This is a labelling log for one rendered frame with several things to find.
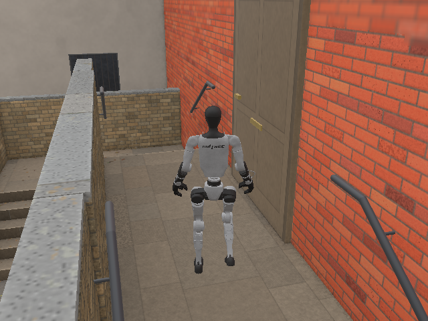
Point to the robot right hand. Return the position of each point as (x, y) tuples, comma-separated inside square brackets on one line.
[(250, 187)]

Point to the robot left upper arm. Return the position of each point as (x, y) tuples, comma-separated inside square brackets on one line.
[(188, 153)]

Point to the robot left hand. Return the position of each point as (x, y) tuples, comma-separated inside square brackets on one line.
[(175, 189)]

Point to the left robot forearm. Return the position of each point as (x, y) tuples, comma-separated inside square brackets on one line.
[(180, 176)]

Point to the robot right shin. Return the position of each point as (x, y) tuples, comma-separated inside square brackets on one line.
[(228, 233)]

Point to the right robot forearm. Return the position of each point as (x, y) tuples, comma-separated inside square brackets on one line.
[(245, 175)]

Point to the right robot thigh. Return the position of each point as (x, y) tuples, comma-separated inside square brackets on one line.
[(229, 196)]

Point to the robot right upper arm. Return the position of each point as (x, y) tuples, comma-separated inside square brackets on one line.
[(237, 152)]

